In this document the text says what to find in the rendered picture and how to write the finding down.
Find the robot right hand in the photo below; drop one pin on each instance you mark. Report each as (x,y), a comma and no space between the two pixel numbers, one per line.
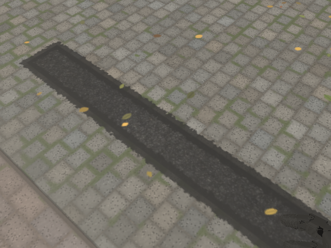
(313,225)

